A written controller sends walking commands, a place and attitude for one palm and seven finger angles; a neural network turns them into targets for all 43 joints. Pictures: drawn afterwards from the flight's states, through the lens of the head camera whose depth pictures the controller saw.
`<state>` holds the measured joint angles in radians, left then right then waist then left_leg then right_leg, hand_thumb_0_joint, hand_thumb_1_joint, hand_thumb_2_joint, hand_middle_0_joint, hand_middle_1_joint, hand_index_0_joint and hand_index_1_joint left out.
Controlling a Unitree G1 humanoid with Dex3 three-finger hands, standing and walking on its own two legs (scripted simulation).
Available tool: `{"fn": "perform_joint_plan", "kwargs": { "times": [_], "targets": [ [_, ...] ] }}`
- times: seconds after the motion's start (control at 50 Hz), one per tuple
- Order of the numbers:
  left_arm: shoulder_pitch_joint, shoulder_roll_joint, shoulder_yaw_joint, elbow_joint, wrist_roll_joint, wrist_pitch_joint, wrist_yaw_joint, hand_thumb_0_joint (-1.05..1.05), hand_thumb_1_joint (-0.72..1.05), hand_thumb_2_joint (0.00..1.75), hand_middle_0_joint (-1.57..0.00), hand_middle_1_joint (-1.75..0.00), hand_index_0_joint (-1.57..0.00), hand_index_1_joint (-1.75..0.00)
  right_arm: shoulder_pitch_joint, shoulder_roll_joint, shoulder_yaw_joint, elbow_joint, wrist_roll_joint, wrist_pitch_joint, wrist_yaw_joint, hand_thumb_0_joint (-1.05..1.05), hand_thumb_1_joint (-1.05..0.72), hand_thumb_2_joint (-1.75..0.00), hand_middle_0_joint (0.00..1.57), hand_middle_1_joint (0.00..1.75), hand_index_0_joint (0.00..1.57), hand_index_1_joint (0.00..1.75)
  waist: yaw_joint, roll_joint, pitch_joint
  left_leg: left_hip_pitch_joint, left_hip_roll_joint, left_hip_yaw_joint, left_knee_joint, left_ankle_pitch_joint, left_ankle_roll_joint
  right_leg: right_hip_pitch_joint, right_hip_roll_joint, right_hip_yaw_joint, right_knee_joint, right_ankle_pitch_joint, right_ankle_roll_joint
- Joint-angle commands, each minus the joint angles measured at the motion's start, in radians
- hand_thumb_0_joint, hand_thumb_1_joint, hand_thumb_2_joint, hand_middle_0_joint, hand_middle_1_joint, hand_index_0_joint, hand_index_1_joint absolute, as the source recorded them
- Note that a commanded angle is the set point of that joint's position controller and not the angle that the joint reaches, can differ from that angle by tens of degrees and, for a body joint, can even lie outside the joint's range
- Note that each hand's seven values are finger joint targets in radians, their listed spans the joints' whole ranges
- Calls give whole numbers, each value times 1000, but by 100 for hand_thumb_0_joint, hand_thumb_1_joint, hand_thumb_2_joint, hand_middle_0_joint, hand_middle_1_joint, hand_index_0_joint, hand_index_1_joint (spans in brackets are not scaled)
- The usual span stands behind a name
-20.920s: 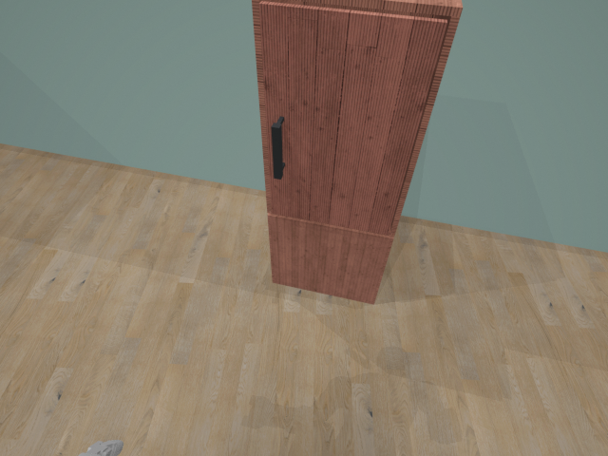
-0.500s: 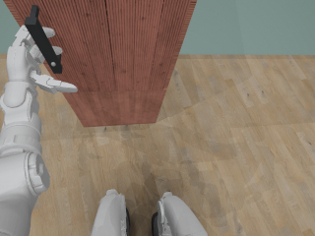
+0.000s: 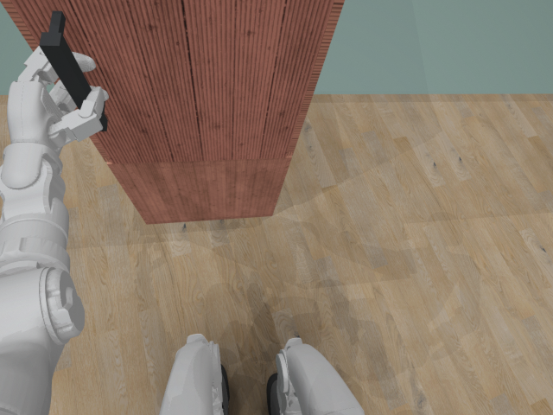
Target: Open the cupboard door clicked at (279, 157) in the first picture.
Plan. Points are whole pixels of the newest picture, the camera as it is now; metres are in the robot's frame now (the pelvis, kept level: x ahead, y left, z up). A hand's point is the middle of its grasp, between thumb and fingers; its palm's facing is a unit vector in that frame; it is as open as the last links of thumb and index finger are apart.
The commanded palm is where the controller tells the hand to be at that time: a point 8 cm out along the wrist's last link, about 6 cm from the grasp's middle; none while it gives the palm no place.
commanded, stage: close the thumb around the handle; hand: left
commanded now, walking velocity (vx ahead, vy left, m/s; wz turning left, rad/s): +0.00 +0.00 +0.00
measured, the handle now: (80, 78) +0.57 +0.23 +0.05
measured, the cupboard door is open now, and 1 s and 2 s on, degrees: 0 30 47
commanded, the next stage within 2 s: pull the door open along its arc in 0.12 s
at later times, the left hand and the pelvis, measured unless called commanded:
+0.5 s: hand (100, 134) +0.48 +0.20 +0.04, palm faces +0.04 -1.00 -0.02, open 5.7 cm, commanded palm +0.44 +0.23 +0.04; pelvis +0.00 +0.00 +0.01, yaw +0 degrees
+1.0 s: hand (163, 218) +0.37 +0.12 +0.04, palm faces +0.45 -0.89 +0.00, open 5.8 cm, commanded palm +0.30 +0.14 +0.04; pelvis +0.01 -0.01 +0.02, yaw +3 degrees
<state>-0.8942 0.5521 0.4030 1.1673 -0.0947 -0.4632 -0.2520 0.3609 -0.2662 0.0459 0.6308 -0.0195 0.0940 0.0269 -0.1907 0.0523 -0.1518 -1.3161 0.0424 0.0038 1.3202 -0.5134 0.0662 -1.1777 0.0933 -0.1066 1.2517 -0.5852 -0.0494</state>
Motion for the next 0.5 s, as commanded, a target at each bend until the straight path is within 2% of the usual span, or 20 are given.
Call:
{"fn": "perform_joint_plan", "kwargs": {
  "times": [0.0, 0.02, 0.04, 0.06, 0.08, 0.1, 0.14, 0.18, 0.22, 0.26, 0.28, 0.34, 0.36, 0.42, 0.48],
  "targets": [
    [-429, 201, -1, -210, -24, -64, 2, 0, 90, 90, -40, -135, -40, -135, 179, -200, -70, -30, 3, -4, -11, 0, -90, -90, 20, 30, 20, 30, -24, 172, -518, 630, 4, -138, -120, 417, -28, 42, -7, 70, -157, 317, 20],
    [-431, 241, 35, -221, -26, -66, 5, 0, 90, 90, -40, -135, -40, -135, 184, -204, -71, -27, 2, -4, -14, 0, -90, -90, 20, 30, 20, 30, -10, 167, -538, 631, 5, -140, -120, 420, -30, 58, -7, 70, -152, 316, 18],
    [-411, 236, 36, -194, -24, -61, 8, 0, 90, 90, -40, -135, -40, -135, 181, -202, -70, -32, 3, -3, -15, 0, -90, -90, 20, 30, 20, 30, -9, 148, -527, 605, 1, -134, -119, 405, -28, 69, -6, 74, -156, 313, 19],
    [-419, 261, 59, -193, -26, -65, 18, 0, 90, 90, -40, -135, -40, -135, 186, -206, -68, -30, 0, -5, -17, 0, -90, -90, 20, 30, 20, 30, -5, 160, -525, 612, 3, -141, -119, 414, -28, 55, -6, 71, -147, 312, 15],
    [-431, 243, 45, -200, -24, -65, 25, 0, 90, 90, -40, -135, -40, -135, 182, -201, -66, -32, -1, -6, -16, 0, -90, -90, 20, 30, 20, 30, -11, 163, -527, 612, 2, -136, -116, 424, -27, 54, -8, 72, -148, 323, 19],
    [-410, 251, 53, -194, -18, -65, 31, 0, 90, 90, -40, -135, -40, -135, 181, -199, -66, -34, -2, -5, -14, 0, -90, -90, 20, 30, 20, 30, -1, 163, -522, 608, 1, -133, -119, 425, -30, 65, -7, 70, -147, 322, 18],
    [-403, 243, 42, -190, -11, -68, 37, 0, 90, 90, -40, -135, -40, -135, 178, -198, -65, -38, -1, -4, -12, 0, -90, -90, 20, 30, 20, 30, -7, 136, -513, 582, -1, -126, -117, 407, -26, 84, -6, 75, -152, 324, 21],
    [-424, 251, 45, -210, -3, -80, 40, 0, 90, 90, -40, -135, -40, -135, 178, -200, -67, -40, -4, -5, -11, 0, -90, -90, 20, 30, 20, 30, -5, 169, -532, 609, 1, -130, -114, 426, -29, 63, -8, 74, -142, 329, 19],
    [-422, 204, 13, -229, -5, -86, 38, 0, 90, 90, -40, -135, -40, -135, 172, -194, -71, -39, -3, -5, -7, 0, -90, -90, 20, 30, 20, 30, -8, 176, -549, 641, 3, -136, -117, 429, -32, 50, -7, 71, -145, 321, 18],
    [-369, 197, 17, -224, -12, -90, 35, 0, 90, 90, -40, -135, -40, -135, 173, -194, -71, -44, -3, -5, -4, 0, -90, -90, 20, 30, 20, 30, 4, 160, -550, 642, 1, -134, -125, 435, -33, 72, -5, 71, -147, 330, 15],
    [-345, 199, 20, -240, -17, -91, 35, 0, 90, 90, -40, -135, -40, -135, 163, -195, -73, -49, -1, -3, -2, 0, -90, -90, 20, 30, 20, 30, 14, 177, -557, 648, 0, -127, -127, 436, -34, 79, -6, 74, -152, 337, 16],
    [-259, 182, 11, -273, -25, -88, 28, 0, 90, 90, -40, -135, -40, -135, 148, -190, -75, -64, 6, 4, 1, 0, -90, -90, 20, 30, 20, 30, 33, 143, -561, 636, -3, -117, -143, 430, -34, 131, -5, 76, -159, 355, 18],
    [-226, 170, 9, -283, -32, -90, 25, 0, 90, 90, -40, -135, -40, -135, 146, -188, -75, -69, 7, 3, 4, 0, -90, -90, 20, 30, 20, 30, 44, 157, -569, 646, -4, -118, -148, 439, -35, 135, -5, 75, -155, 359, 14],
    [-111, 136, 1, -361, -57, -85, 20, 0, 90, 90, -40, -135, -40, -135, 125, -180, -82, -86, 18, 8, 7, 0, -90, -90, 20, 30, 20, 30, 63, 107, -571, 630, -11, -96, -165, 450, -32, 218, -6, 83, -176, 413, 21],
    [29, 54, -36, -435, -85, -80, 21, 0, 90, 90, -40, -135, -40, -135, 102, -168, -88, -104, 29, 6, 12, 0, -90, -90, 20, 30, 20, 30, 79, 63, -549, 612, -19, -79, -184, 450, -30, 272, -8, 86, -193, 452, 25]
  ]
}}
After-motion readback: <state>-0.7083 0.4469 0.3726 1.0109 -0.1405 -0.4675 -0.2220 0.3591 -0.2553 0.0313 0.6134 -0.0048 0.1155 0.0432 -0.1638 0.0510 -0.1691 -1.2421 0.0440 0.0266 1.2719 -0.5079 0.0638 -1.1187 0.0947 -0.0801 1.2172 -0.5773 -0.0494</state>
